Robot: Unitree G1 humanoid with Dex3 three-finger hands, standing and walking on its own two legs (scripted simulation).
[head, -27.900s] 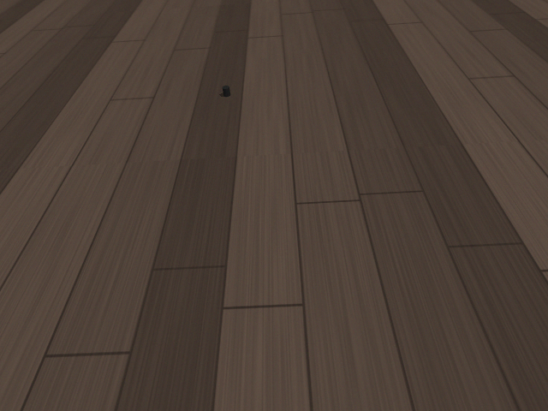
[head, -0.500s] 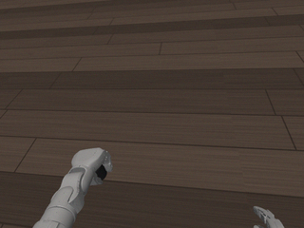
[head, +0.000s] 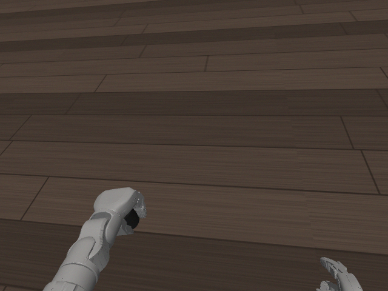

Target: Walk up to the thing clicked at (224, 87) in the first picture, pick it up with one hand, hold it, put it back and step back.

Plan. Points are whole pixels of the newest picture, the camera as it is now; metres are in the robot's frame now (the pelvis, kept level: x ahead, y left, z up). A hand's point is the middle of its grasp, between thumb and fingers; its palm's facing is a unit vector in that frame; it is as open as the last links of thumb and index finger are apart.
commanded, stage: hold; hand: left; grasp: from above
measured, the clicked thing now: (125, 216) +0.32 +0.22 -0.05
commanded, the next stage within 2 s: crouch in 0.40 s
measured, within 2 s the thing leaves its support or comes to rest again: neither
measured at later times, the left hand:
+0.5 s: hand (124, 216) +0.30 +0.22 -0.03, palm faces -0.44 -0.06 -0.90, open 6.2 cm
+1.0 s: hand (136, 232) +0.32 +0.23 -0.16, palm faces -0.43 +0.03 -0.90, open 6.2 cm
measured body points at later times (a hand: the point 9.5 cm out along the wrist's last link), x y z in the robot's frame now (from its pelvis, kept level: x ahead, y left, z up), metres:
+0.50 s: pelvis +0.01 +0.00 +0.00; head +0.02 -0.03 +0.45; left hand +0.32 +0.22 +0.02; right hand +0.15 -0.26 -0.12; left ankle +0.01 +0.11 -0.74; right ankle +0.02 -0.12 -0.74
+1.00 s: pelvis -0.02 +0.00 -0.07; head +0.07 +0.01 +0.37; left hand +0.34 +0.23 -0.11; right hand +0.10 -0.28 -0.18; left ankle +0.01 +0.11 -0.74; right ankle +0.02 -0.12 -0.74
